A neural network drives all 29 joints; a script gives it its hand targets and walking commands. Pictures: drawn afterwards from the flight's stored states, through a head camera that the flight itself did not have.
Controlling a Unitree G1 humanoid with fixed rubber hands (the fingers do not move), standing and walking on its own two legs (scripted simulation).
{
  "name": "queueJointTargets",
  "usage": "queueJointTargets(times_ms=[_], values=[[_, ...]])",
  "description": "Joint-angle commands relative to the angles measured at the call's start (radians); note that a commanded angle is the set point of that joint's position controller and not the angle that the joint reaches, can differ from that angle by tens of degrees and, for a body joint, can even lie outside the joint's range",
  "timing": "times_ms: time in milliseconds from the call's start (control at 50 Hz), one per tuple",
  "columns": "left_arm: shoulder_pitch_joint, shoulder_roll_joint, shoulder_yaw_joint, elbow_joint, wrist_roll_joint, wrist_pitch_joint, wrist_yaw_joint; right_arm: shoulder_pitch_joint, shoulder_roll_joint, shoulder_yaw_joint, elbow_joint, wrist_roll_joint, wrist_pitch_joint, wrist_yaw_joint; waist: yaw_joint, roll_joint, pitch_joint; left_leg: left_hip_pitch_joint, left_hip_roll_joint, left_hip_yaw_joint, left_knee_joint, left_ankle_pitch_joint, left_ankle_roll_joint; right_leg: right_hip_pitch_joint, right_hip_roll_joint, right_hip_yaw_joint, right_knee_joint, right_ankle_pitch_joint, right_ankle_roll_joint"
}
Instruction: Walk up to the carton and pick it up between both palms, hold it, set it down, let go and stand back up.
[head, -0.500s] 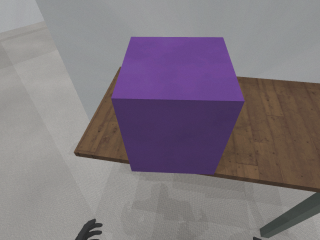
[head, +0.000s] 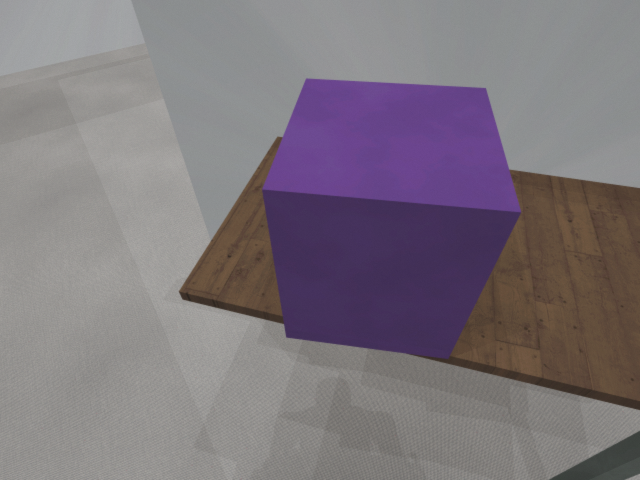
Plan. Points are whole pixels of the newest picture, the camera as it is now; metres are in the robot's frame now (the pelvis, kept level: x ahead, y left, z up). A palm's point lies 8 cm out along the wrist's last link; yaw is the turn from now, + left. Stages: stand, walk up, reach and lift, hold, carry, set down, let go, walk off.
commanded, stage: stand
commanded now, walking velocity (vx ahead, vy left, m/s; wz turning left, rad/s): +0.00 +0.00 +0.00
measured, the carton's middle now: (378, 221) +0.44 -0.04 +0.09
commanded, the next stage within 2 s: none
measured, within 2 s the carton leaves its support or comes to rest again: neither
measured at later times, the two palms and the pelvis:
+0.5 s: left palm out of the picture -0.04 +0.20 -0.15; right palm out of the picture -0.03 -0.21 -0.14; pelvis -0.01 -0.01 +0.00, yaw +1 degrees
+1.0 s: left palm out of the picture -0.04 +0.17 -0.15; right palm out of the picture -0.02 -0.22 -0.15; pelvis +0.00 -0.03 +0.00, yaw +2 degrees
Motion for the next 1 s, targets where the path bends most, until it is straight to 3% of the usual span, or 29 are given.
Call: queueJointTargets(times_ms=[0,340,760,980], values=[[0.047,0.091,0.013,0.007,-0.001,-0.013,0.006,0.077,-0.088,-0.019,-0.003,0.003,-0.007,-0.009,-0.015,0.018,0.081,-0.073,0.085,-0.082,-0.130,0.063,0.051,0.002,-0.133,0.155,-0.160,-0.026,-0.025],[0.057,0.042,0.001,0.120,-0.007,-0.005,0.015,0.103,-0.031,0.001,0.114,0.009,0.000,-0.022,-0.014,0.017,0.098,-0.069,0.065,-0.059,-0.133,0.040,0.031,0.022,-0.145,0.145,-0.192,-0.066,-0.025],[0.048,0.027,-0.013,0.146,-0.011,0.000,0.020,0.100,0.007,0.014,0.183,0.011,0.008,-0.029,-0.020,0.019,0.130,-0.035,0.067,-0.044,-0.106,0.087,0.012,0.015,-0.159,0.146,-0.227,-0.065,-0.035],[0.069,0.021,-0.020,0.151,-0.011,-0.005,0.021,0.094,0.019,0.019,0.208,0.015,0.009,-0.033,-0.015,0.024,0.130,-0.025,0.073,-0.038,-0.100,0.110,0.001,0.047,-0.166,0.140,-0.234,-0.002,-0.029]])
